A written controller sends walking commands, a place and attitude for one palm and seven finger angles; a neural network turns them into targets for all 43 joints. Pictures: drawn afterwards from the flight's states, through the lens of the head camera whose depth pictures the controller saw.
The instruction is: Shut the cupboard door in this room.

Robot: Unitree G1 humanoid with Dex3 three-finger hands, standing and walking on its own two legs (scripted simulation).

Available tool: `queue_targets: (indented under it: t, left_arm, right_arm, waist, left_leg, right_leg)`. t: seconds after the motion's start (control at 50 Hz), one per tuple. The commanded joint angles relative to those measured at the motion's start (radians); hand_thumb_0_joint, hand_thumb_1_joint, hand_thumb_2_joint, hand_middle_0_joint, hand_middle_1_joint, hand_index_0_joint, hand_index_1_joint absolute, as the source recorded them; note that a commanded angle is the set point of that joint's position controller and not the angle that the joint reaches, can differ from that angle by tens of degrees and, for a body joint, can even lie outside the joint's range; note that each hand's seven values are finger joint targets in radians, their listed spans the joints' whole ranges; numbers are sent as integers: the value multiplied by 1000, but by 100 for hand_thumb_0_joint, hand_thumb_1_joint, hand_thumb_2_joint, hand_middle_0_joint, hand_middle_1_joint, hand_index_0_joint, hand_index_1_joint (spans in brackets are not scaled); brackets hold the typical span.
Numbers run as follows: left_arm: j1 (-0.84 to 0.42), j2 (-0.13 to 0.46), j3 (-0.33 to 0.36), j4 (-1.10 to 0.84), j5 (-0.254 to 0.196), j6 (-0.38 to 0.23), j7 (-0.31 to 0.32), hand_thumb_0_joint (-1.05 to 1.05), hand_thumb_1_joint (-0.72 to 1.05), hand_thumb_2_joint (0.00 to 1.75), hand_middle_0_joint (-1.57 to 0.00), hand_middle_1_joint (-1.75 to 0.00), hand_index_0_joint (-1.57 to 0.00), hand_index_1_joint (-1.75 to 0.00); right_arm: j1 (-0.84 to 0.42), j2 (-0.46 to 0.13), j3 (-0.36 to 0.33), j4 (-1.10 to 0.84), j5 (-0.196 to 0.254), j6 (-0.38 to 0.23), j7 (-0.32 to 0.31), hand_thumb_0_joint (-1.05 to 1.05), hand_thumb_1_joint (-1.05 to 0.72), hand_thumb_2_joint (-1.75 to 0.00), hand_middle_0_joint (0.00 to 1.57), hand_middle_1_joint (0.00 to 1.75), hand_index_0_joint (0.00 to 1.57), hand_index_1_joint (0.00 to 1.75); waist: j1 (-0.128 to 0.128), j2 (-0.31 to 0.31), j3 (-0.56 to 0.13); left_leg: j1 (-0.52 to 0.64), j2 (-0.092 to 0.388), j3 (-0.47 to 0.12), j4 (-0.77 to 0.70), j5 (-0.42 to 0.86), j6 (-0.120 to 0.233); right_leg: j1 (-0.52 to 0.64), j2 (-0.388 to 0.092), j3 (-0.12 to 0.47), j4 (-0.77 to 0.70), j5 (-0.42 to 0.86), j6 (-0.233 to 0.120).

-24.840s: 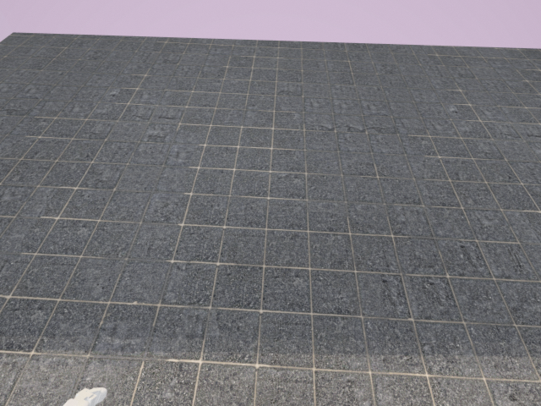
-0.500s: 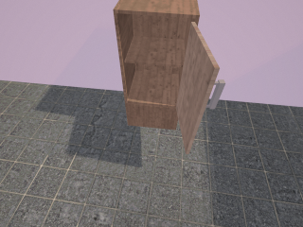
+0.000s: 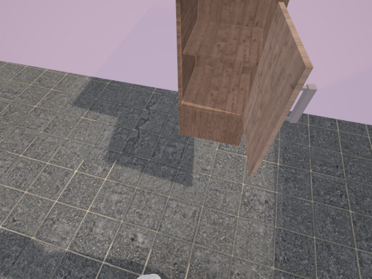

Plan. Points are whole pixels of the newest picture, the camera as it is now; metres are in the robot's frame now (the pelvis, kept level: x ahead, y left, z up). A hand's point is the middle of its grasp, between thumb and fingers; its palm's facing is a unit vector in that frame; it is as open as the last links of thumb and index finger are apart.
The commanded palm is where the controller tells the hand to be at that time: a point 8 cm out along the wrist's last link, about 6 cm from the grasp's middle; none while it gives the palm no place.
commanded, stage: turn or walk to find it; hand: left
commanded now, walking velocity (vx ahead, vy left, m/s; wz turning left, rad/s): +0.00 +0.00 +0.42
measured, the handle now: (294, 104) +0.62 -0.31 -0.03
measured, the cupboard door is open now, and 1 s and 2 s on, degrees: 100 100 100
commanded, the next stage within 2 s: stand and wait in 0.18 s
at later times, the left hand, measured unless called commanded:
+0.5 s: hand out of the picture +0.04 +0.22 -0.15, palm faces +0.17 -0.95 -0.26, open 7.4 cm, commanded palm none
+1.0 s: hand out of the picture +0.00 +0.16 -0.16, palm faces +0.22 -0.96 -0.19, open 7.4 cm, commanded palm none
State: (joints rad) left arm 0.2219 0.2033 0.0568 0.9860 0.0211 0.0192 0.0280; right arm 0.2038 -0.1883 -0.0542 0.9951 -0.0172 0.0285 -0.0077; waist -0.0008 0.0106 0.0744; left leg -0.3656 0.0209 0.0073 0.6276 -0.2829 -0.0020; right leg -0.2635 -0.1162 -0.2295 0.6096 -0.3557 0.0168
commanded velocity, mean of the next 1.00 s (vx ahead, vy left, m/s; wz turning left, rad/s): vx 0.00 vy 0.00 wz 0.13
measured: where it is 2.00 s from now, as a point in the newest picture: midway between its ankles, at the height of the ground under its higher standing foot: outside the picture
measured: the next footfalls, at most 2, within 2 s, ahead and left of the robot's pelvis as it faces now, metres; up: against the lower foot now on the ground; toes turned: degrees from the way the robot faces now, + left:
right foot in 0.52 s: +0.05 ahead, -0.11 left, +0.00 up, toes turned +12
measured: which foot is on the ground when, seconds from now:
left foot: down 0.00-1.00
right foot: down 0.00-0.18, up 0.20-0.50, down 0.52-1.00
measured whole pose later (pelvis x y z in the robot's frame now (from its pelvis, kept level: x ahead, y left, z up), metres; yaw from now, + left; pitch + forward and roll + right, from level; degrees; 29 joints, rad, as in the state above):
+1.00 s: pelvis +0.02 -0.01 +0.01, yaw +11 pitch -1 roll +0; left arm 0.23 0.17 0.01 1.11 0.00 0.00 0.03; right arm 0.24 -0.15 -0.01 1.14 -0.01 0.00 -0.03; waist 0.00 -0.01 0.06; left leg -0.16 0.05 0.00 0.44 -0.25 -0.05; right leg -0.15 -0.02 -0.10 0.45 -0.28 -0.02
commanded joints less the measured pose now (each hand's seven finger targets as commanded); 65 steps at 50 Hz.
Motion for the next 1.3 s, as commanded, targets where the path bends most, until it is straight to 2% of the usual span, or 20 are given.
queue_targets:
  t: [0.0, 0.06, 0.1, 0.12, 0.14, 0.16, 0.18, 0.22, 0.3, 0.44, 0.48, 0.5, 0.54, 0.62, 0.76, 0.92, 1.12, 1.18, 1.22, 1.28]
  left_arm:
    - [82, 202, 46, -63, 13, -16, 11, 0, 90, 90, -20, -30, -20, -30]
    - [-12, 210, 43, -81, 22, -18, 8, 0, 90, 90, -20, -30, -20, -30]
    - [2, 224, 40, -78, 10, -13, -2, 0, 90, 90, -20, -30, -20, -30]
    - [1, 220, 39, -83, 2, -8, -6, 0, 90, 90, -20, -30, -20, -30]
    - [4, 176, 34, -106, -4, -2, -12, 0, 90, 90, -20, -30, -20, -30]
    - [-40, 124, 16, -152, -6, 1, -13, 0, 90, 90, -20, -30, -20, -30]
    - [-87, 128, 14, -151, -2, 13, -3, 0, 90, 90, -20, -30, -20, -30]
    - [-88, 120, 17, -119, -1, 12, -8, 0, 90, 90, -20, -30, -20, -30]
    - [-9, 92, 3, -68, -1, 6, -18, 0, 90, 90, -20, -30, -20, -30]
    - [55, 68, -21, -12, -9, -15, -9, 0, 90, 90, -20, -30, -20, -30]
    - [97, 120, -19, 17, -2, -35, 1, 0, 90, 90, -20, -30, -20, -30]
    - [68, 162, -17, 12, -2, -41, 4, 0, 90, 90, -20, -30, -20, -30]
    - [7, 197, -1, -4, -3, -39, 0, 0, 90, 90, -20, -30, -20, -30]
    - [13, 129, -17, 31, -10, -45, 1, 0, 90, 90, -20, -30, -20, -30]
    - [52, 98, -23, 83, -19, -42, 2, 0, 90, 90, -20, -30, -20, -30]
    - [62, 93, -22, 99, -19, -31, 4, 0, 90, 90, -20, -30, -20, -30]
    - [13, 144, 21, 22, -7, -11, 4, 0, 90, 90, -20, -30, -20, -30]
    - [-16, 128, 23, -9, -7, -5, 1, 0, 90, 90, -20, -30, -20, -30]
    - [-2, 79, 7, -15, -11, -6, 0, 0, 90, 90, -20, -30, -20, -30]
    - [-7, 66, -8, -9, -13, -8, 0, 0, 90, 90, -20, -30, -20, -30]
  right_arm:
    - [-82, -91, -30, -122, -1, -2, 4, 0, -90, -90, 20, 30, 20, 30]
    - [-60, -64, -21, -128, 7, -4, 18, 0, -90, -90, 20, 30, 20, 30]
    - [-24, -84, -22, -121, 2, -7, 21, 0, -90, -90, 20, 30, 20, 30]
    - [7, -122, -29, -116, -1, -12, 23, 0, -90, -90, 20, 30, 20, 30]
    - [41, -217, -52, -126, -7, -20, 21, 0, -90, -90, 20, 30, 20, 30]
    - [101, -293, -68, -116, -6, -20, 15, 0, -90, -90, 20, 30, 20, 30]
    - [119, -295, -70, -94, -7, -23, 4, 0, -90, -90, 20, 30, 20, 30]
    - [10, -249, -54, -114, -10, -23, -5, 0, -90, -90, 20, 30, 20, 30]
    - [-24, -187, -31, -104, -5, -37, -12, 0, -90, -90, 20, 30, 20, 30]
    - [-9, -161, -24, -36, 0, -32, -11, 0, -90, -90, 20, 30, 20, 30]
    - [1, -100, -15, -18, 16, -36, -7, 0, -90, -90, 20, 30, 20, 30]
    - [12, -56, -1, -23, 21, -34, -3, 0, -90, -90, 20, 30, 20, 30]
    - [0, -65, -3, -15, 5, -8, -5, 0, -90, -90, 20, 30, 20, 30]
    - [59, -54, 8, 54, 7, -22, -13, 0, -90, -90, 20, 30, 20, 30]
    - [67, -71, 19, 111, 9, -42, -24, 0, -90, -90, 20, 30, 20, 30]
    - [66, -65, 23, 118, 9, -38, -28, 0, -90, -90, 20, 30, 20, 30]
    - [58, -86, -7, 42, 4, -19, -13, 0, -90, -90, 20, 30, 20, 30]
    - [59, -107, -12, 18, -2, -20, -9, 0, -90, -90, 20, 30, 20, 30]
    - [64, -153, -17, 13, -3, -30, -15, 0, -90, -90, 20, 30, 20, 30]
    - [62, -161, -19, 15, -4, -40, -27, 0, -90, -90, 20, 30, 20, 30]
  waist:
    - [61, -206, -53]
    - [7, -163, -49]
    - [-7, -154, -95]
    - [-31, -74, -122]
    - [-50, 178, -146]
    - [-80, 321, -138]
    - [-93, 233, -150]
    - [-43, 186, -101]
    - [-9, 114, -144]
    - [10, 120, -145]
    - [21, -26, -134]
    - [-2, -148, -102]
    - [1, -295, -19]
    - [-16, -151, -35]
    - [4, 7, -91]
    - [10, 21, -34]
    - [3, -76, -42]
    - [-5, 17, -41]
    - [-2, 191, -75]
    - [-2, 197, -105]
  left_leg:
    - [-175, 33, 24, 371, -261, -16]
    - [-100, 61, 50, 222, -227, -31]
    - [51, 16, 119, 6, -10, -32]
    - [174, 31, 80, -106, 150, -13]
    - [286, 199, -205, -201, 353, 70]
    - [283, 377, -417, -305, 505, 200]
    - [244, 385, -442, -326, 341, 226]
    - [171, 312, -360, -329, 162, 196]
    - [220, 227, -204, -312, 270, 163]
    - [201, 186, -158, -251, 361, 125]
    - [97, 98, -77, -136, 194, 31]
    - [44, 30, -25, -116, 24, -10]
    - [80, 6, -4, -44, -138, -28]
    - [125, 26, -14, -94, 6, -22]
    - [247, 92, -33, -210, 325, -17]
    - [187, 87, -39, -233, 258, -14]
    - [77, 50, -52, -77, 174, -6]
    - [61, 87, -151, -149, 203, 22]
    - [102, 190, -351, -293, 270, 103]
    - [201, 237, -401, -311, 415, 189]
  right_leg:
    - [89, -401, 302, -278, 353, -202]
    - [96, -322, 113, -131, 572, -142]
    - [71, -256, 40, -32, 513, -78]
    - [-4, -217, 19, 57, 412, -30]
    - [-182, -99, -16, 247, 118, 44]
    - [-289, -8, 44, 439, -328, 70]
    - [-305, -3, 162, 540, -315, 51]
    - [-328, -10, 219, 566, -185, 40]
    - [-248, 22, 200, 435, -88, 47]
    - [16, 68, 160, -64, 34, 34]
    - [167, -26, 259, -270, 224, 13]
    - [141, -155, 396, -303, 268, -45]
    - [-36, -205, 456, -380, 125, -128]
    - [54, -129, 332, -259, 414, -120]
    - [99, -31, 237, -226, 380, -37]
    - [116, -30, 219, -233, 304, -34]
    - [48, -126, 215, -191, 168, -73]
    - [9, -63, 152, -92, 100, -38]
    - [-18, 49, 101, 66, 25, 12]
    - [-102, 58, 195, 191, -178, 7]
